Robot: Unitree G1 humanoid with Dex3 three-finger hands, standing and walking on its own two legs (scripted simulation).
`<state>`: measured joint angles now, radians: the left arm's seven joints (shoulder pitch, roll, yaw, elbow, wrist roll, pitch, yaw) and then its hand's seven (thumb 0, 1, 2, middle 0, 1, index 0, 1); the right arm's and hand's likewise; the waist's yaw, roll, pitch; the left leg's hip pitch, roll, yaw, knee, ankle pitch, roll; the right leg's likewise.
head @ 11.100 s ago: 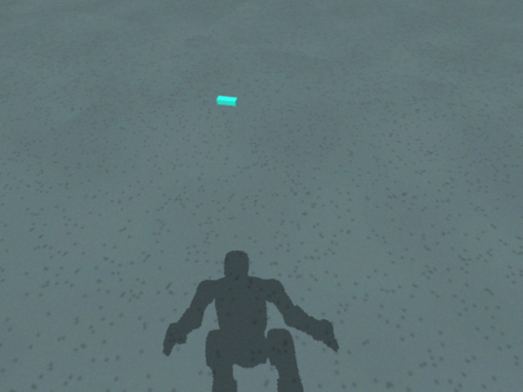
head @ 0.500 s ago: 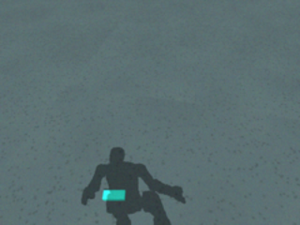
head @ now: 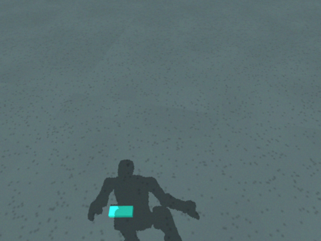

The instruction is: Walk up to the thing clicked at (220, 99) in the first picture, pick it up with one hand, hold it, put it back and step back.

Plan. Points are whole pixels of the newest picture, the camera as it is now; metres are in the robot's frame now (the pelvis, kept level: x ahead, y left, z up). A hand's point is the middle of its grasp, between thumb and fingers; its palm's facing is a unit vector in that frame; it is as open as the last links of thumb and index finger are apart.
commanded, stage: stand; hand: left
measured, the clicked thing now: (121, 211) +0.43 +0.26 -0.76
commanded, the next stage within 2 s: walk up in 0.86 s
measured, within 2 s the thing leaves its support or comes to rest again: neither
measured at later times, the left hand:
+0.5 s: hand out of the picture +0.08 +0.24 -0.16, palm faces -0.04 -0.94 -0.34, open 7.3 cm
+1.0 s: hand out of the picture +0.09 +0.26 -0.16, palm faces -0.01 -0.93 -0.36, open 7.3 cm
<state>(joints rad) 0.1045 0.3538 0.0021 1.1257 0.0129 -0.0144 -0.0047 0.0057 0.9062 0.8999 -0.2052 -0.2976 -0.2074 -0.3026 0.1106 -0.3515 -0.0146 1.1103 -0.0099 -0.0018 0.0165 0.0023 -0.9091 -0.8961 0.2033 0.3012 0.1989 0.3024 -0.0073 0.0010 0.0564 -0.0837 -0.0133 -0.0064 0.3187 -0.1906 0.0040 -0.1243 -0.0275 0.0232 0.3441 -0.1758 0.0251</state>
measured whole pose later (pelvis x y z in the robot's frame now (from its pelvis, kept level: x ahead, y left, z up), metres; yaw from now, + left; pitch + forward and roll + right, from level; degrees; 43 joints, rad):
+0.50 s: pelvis +0.01 -0.01 +0.00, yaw +0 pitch -2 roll +0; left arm 0.11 0.35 0.00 1.12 0.01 -0.02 0.00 0.01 0.91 0.90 -0.21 -0.30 -0.21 -0.30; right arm 0.11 -0.35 0.00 1.12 -0.01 -0.01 0.01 0.00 -0.91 -0.90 0.20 0.30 0.20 0.30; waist -0.01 0.00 0.06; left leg -0.07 0.01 -0.01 0.31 -0.20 -0.01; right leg -0.11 0.00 0.02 0.32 -0.17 0.01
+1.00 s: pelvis -0.01 -0.01 -0.01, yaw +0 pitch -2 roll +0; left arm 0.07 0.37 0.04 1.04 0.00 0.02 0.00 0.01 0.90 0.90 -0.21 -0.30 -0.21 -0.30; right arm 0.07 -0.38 -0.02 1.05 0.01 0.03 0.01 0.00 -0.91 -0.90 0.20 0.30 0.20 0.30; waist -0.01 0.01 0.14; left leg -0.20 0.01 -0.02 0.48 -0.24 0.00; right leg -0.21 0.00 0.01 0.44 -0.20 0.00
